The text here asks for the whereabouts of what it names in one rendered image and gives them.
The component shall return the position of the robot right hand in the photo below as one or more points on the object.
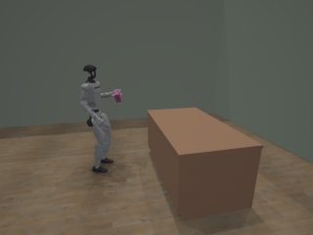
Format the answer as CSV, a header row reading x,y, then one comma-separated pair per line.
x,y
101,123

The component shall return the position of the sponge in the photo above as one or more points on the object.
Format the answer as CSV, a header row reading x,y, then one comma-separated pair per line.
x,y
117,96

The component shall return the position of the robot right thigh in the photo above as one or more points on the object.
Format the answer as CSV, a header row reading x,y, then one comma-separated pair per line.
x,y
97,131

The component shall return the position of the robot right upper arm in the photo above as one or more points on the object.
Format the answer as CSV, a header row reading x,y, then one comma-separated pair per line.
x,y
84,92

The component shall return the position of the right robot shin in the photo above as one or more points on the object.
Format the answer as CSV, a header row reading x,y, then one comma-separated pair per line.
x,y
98,153

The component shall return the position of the robot left forearm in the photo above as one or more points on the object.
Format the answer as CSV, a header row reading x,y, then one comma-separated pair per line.
x,y
106,95

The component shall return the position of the table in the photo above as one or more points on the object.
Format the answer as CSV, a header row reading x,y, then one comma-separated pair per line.
x,y
207,166

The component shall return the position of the robot right forearm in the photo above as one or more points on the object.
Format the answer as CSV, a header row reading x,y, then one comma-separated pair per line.
x,y
88,110

